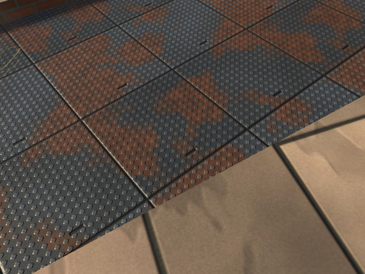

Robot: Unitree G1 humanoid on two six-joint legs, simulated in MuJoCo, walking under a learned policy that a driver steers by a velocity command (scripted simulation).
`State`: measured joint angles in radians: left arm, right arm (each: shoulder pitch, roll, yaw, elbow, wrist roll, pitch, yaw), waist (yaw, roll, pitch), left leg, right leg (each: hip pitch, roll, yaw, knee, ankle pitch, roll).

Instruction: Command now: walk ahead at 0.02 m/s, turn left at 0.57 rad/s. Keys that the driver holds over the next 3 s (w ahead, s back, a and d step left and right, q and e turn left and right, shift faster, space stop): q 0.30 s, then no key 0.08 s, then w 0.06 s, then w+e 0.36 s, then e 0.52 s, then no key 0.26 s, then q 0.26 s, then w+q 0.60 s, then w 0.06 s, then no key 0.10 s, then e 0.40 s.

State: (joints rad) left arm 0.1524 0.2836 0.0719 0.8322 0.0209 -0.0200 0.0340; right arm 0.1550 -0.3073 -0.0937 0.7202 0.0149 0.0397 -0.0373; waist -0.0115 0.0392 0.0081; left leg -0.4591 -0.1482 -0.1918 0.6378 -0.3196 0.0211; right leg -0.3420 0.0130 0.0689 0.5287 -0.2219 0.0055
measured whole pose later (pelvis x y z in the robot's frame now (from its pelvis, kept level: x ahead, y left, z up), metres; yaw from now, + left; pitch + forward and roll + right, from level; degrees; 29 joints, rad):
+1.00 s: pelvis +0.18 +0.00 -0.02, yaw +2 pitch +3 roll +1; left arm 0.13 0.32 0.07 0.68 -0.01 -0.03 -0.03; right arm 0.27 -0.30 -0.08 0.78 0.00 -0.04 -0.01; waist -0.03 0.00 0.06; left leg -0.25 0.04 0.03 1.06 -0.59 -0.07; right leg -0.53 0.02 -0.02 0.65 -0.18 -0.06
